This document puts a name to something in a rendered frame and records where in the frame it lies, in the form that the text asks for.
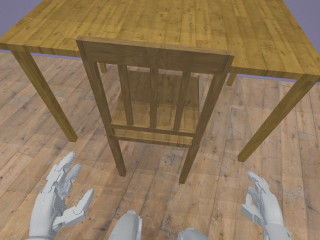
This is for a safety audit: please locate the right robot hand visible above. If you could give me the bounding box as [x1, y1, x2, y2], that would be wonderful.
[242, 171, 284, 228]

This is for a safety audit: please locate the robot right thigh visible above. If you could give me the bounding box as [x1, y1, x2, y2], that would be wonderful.
[177, 229, 209, 240]

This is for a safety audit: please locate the table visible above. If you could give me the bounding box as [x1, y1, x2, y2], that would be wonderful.
[0, 0, 320, 162]

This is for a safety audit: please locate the right robot forearm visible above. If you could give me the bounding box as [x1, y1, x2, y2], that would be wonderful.
[262, 223, 292, 240]

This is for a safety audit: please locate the chair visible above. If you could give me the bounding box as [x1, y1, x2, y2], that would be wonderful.
[75, 35, 235, 184]

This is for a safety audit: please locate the robot thigh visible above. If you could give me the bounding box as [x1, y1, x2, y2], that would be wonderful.
[177, 229, 209, 240]
[108, 213, 143, 240]

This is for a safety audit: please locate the robot left thigh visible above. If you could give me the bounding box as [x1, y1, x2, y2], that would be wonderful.
[108, 213, 143, 240]

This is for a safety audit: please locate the left robot hand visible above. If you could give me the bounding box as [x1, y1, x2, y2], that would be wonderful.
[29, 151, 95, 239]

